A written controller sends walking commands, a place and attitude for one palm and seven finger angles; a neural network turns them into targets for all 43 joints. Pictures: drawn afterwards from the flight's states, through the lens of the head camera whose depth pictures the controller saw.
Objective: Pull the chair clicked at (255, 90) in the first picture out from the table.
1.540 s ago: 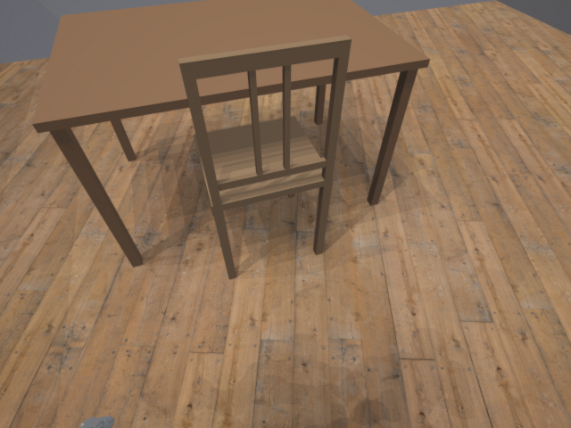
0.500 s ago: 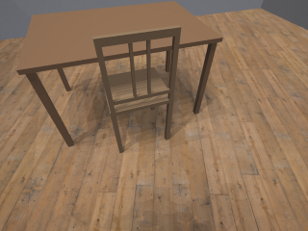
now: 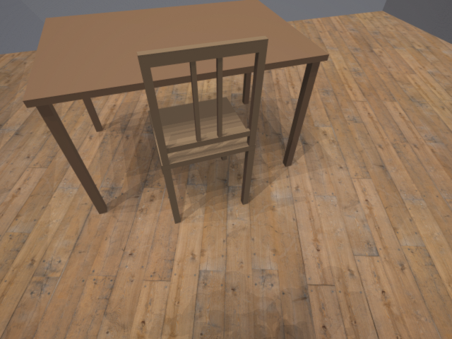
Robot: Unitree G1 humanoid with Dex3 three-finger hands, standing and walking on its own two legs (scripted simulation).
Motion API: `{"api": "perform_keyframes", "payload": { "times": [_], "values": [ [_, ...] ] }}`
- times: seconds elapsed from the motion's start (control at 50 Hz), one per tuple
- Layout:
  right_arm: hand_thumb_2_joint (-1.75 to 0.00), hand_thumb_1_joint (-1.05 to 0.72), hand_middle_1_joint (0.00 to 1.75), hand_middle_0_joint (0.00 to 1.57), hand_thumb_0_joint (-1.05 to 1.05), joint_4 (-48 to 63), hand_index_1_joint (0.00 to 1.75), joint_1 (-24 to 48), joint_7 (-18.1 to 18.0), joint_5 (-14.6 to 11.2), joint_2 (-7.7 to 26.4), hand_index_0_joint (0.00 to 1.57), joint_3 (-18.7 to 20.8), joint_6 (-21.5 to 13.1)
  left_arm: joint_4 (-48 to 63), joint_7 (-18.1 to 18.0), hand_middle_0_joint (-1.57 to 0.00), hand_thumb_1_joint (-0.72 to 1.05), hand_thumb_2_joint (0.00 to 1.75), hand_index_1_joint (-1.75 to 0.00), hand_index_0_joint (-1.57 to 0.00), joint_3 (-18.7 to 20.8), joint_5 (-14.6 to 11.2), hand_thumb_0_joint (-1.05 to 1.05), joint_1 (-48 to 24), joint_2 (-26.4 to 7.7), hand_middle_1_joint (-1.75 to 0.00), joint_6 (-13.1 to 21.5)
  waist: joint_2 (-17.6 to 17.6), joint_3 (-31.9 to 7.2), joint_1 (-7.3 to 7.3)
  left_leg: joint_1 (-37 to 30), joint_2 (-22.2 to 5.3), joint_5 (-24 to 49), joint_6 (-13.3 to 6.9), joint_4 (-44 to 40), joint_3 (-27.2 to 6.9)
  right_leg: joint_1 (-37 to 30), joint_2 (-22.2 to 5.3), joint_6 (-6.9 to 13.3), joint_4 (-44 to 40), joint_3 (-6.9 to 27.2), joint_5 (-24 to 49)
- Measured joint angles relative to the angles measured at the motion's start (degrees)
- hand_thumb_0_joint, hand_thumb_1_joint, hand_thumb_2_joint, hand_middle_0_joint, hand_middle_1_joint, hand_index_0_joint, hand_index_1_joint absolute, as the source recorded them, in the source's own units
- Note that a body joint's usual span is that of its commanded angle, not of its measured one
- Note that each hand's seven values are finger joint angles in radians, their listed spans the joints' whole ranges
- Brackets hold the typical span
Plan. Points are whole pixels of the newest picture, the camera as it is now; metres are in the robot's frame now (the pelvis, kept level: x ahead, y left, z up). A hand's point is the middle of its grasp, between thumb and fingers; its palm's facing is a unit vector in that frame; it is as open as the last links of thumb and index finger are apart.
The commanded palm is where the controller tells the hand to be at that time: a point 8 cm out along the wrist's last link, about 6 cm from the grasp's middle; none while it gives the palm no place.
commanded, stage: walk to a spot facing it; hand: left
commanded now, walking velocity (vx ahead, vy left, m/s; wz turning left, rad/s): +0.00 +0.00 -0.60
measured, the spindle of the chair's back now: (196, 105) +0.86 +0.15 -0.08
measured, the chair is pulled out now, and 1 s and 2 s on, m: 0.00 0.00 0.00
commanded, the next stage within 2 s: none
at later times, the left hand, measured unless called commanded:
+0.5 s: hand out of the picture +0.05 +0.16 -0.17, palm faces -0.14 -0.95 -0.26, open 7.4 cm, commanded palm none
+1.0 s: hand out of the picture +0.14 +0.19 -0.17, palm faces -0.40 -0.89 -0.22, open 7.4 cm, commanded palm none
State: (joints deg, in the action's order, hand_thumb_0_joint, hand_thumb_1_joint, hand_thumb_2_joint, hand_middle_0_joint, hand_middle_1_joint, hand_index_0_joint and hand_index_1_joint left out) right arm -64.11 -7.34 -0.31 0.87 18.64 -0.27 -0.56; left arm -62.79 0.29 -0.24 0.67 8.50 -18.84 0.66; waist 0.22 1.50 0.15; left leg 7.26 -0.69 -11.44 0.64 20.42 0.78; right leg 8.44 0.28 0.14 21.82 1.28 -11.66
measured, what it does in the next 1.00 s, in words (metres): steps on the spot, turning right: left foot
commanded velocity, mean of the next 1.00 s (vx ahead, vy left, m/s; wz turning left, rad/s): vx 0.05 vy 0.00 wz -0.60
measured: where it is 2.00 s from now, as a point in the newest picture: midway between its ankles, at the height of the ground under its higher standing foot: outside the picture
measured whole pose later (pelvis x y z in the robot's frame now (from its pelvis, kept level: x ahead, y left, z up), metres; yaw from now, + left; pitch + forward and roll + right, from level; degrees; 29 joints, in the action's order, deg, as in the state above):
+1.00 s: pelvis -0.02 +0.02 +0.00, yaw -29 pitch +1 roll -1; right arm -50.7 -12.9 -1.9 1.4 12.1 1.3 -0.2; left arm -52.0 2.5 6.2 1.9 14.2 -16.4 -3.4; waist 2.6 -0.4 -1.7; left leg 9.3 -0.3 -15.6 -1.2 23.7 -0.3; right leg 31.0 5.6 -2.0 55.7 4.0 -18.8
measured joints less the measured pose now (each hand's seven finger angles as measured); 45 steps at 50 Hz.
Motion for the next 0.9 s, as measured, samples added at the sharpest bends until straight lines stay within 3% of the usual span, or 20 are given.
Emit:
{"api": "perform_keyframes", "payload": {
  "times": [0.12, 0.26, 0.34, 0.38, 0.4, 0.46, 0.54, 0.74, 0.84, 0.9],
  "values": [
    [-0.90, -0.90, 0.30, 0.20, 0.00, 0.93, 0.30, 0.53, -0.35, 0.11, -0.25, 0.20, 0.37, 0.14, 0.84, -0.10, -0.20, 0.90, 0.90, -0.30, -0.20, 0.53, 0.03, 0.01, 0.38, 0.08, -0.30, -0.65, -0.07, 0.17, -0.72, 0.57, -0.38, -0.73, 0.05, 1.17, 1.30, 1.25, 0.42, 0.01, 1.41, 1.27, -0.31],
    [-0.90, -0.90, 0.30, 0.20, 0.00, 5.99, 0.30, -0.34, -1.00, 0.21, -3.37, 0.20, 1.55, 1.24, 4.38, -0.03, -0.20, 0.91, 0.90, -0.30, -0.20, 1.68, 0.29, 0.01, 3.03, 1.99, -0.30, -3.02, 0.68, 1.09, -0.97, 3.53, -1.49, -4.31, 0.26, 7.48, 5.41, 7.07, 1.85, 0.15, 10.22, 5.19, -3.36],
    [-0.90, -0.90, 0.30, 0.20, 0.00, 7.96, 0.30, -1.19, -0.74, 0.38, -5.01, 0.20, 2.16, 1.71, 6.64, 0.49, -0.20, 0.91, 0.90, -0.30, -0.20, 2.40, 0.41, 0.01, 4.50, 3.68, -0.30, -3.75, 1.03, 2.66, -1.76, 4.40, -2.50, -6.89, 0.72, 11.93, 8.57, 11.14, 0.74, -0.41, 19.66, 1.61, -8.99],
    [-0.90, -0.90, 0.30, 0.20, 0.00, 8.60, 0.30, -1.72, -0.61, 0.47, -5.15, 0.20, 2.50, 2.09, 7.65, 0.80, -0.20, 0.91, 0.90, -0.30, -0.20, 2.68, 0.54, 0.01, 5.53, 4.89, -0.30, -3.53, -0.12, 3.16, -2.05, 5.52, -4.09, -9.02, 1.48, 15.85, 9.47, 10.67, 0.59, -0.02, 19.10, -0.62, -7.61],
    [-0.90, -0.90, 0.30, 0.20, 0.00, 8.77, 0.30, -1.85, -0.58, 0.37, -5.15, 0.20, 2.78, 2.50, 8.03, 0.76, -0.20, 0.91, 0.90, -0.30, -0.20, 2.73, 0.80, 0.01, 5.90, 5.55, -0.30, -3.11, -1.03, 3.32, -1.85, 7.33, -4.92, -11.02, 1.57, 19.92, 8.83, 11.18, 1.39, 1.34, 19.75, -1.11, -7.47],
    [-0.90, -0.90, 0.30, 0.20, 0.01, 8.72, 0.30, -1.95, -0.72, 0.06, -5.30, 0.20, 3.31, 3.89, 9.02, 0.15, -0.20, 0.91, 0.90, -0.30, -0.20, 2.51, 0.63, 0.01, 6.71, 7.40, -0.30, -2.46, -2.02, 3.56, -1.80, 14.42, -2.74, -15.73, 1.30, 35.47, 2.55, 11.36, 2.63, 4.34, 18.30, -1.41, -7.32],
    [-0.90, -0.90, 0.30, 0.20, 0.01, 9.15, 0.30, -1.42, -0.60, 0.25, -5.60, 0.20, 3.56, 3.77, 9.43, -0.13, -0.20, 0.91, 0.90, -0.30, -0.20, 2.43, 0.31, 0.01, 7.74, 8.88, -0.30, -2.32, -1.74, 3.54, -2.15, 18.74, -1.40, -10.89, 1.89, 42.26, -0.10, 9.97, 3.88, 4.82, 11.21, 0.68, -2.55],
    [-0.90, -0.90, 0.30, 0.20, 0.01, 11.29, 0.30, 0.41, -1.32, -0.03, -5.79, 0.20, 3.79, 3.20, 9.82, -0.05, -0.20, 0.90, 0.90, -0.30, -0.21, 3.76, 0.51, 0.01, 8.22, 7.76, -0.30, -2.43, 0.33, 1.39, -3.15, 15.11, -0.08, -11.03, 2.31, 30.45, -2.45, 9.91, 6.16, 4.12, 3.63, 7.86, 3.68],
    [-0.90, -0.90, 0.30, 0.20, 0.01, 12.87, 0.30, 1.01, -1.60, -0.60, -5.96, 0.20, 3.48, 2.41, 10.35, -0.09, -0.20, 0.90, 0.90, -0.30, -0.21, 4.44, 0.75, 0.01, 7.23, 5.87, -0.30, -3.09, 1.12, 0.31, -3.77, 10.40, 1.67, -11.44, 0.91, 18.78, -3.30, 11.04, 7.68, 2.72, 2.91, 11.32, 5.36],
    [-0.90, -0.90, 0.30, 0.20, 0.00, 14.12, 0.30, -0.50, -1.68, -0.46, -5.85, 0.20, 2.89, 1.06, 10.78, 0.09, -0.20, 0.90, 0.90, -0.30, -0.20, 4.89, 0.57, 0.01, 6.91, 4.66, -0.30, -3.78, 0.87, -1.08, -2.91, 5.21, 1.48, -9.17, -1.16, 6.41, -3.66, 12.95, 9.31, 1.25, 5.75, 11.93, 2.90]
  ]
}}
